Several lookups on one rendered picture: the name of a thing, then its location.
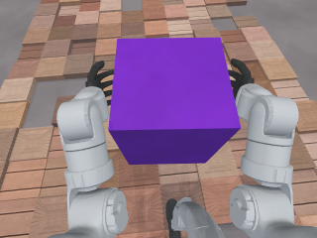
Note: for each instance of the robot right upper arm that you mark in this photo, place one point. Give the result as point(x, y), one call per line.
point(265, 212)

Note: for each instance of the carton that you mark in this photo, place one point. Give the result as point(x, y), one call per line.
point(172, 100)

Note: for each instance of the robot right thigh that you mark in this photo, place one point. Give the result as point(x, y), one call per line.
point(196, 221)

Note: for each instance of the robot right hand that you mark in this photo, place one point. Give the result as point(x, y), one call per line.
point(242, 78)

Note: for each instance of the robot right shin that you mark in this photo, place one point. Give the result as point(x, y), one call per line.
point(173, 222)

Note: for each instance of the robot left forearm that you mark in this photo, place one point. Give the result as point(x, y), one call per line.
point(81, 129)

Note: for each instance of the robot left upper arm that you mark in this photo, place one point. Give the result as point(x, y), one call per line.
point(97, 213)

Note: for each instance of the robot right forearm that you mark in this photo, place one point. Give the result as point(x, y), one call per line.
point(271, 127)

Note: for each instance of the robot left hand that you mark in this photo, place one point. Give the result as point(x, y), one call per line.
point(94, 79)

